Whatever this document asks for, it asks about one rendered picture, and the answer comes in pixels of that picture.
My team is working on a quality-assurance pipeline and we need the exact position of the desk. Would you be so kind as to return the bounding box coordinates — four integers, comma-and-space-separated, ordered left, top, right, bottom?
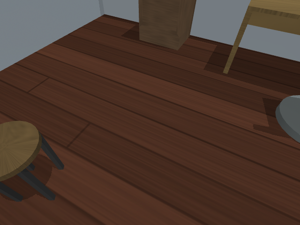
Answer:
223, 0, 300, 74

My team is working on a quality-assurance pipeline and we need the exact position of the stool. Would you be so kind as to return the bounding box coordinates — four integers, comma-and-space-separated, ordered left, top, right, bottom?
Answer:
0, 121, 64, 202

